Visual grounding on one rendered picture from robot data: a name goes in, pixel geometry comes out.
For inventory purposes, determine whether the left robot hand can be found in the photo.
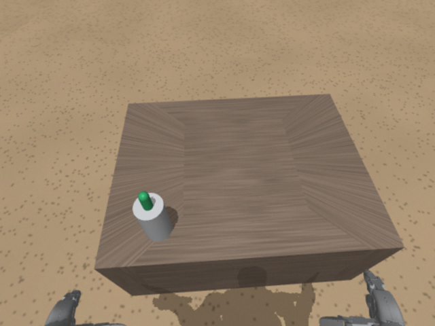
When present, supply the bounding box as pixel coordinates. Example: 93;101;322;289
44;290;126;326

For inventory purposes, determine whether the right robot hand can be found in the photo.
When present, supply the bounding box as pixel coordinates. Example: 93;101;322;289
319;270;405;326

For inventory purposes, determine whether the bottle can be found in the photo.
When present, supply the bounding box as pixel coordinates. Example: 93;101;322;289
133;192;172;242

